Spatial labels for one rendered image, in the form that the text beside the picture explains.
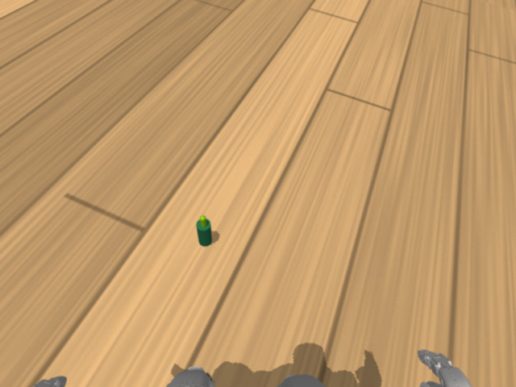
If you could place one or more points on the right robot hand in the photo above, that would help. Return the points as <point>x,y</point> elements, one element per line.
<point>441,366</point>

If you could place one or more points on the bottle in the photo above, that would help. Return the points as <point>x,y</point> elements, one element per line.
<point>204,231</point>

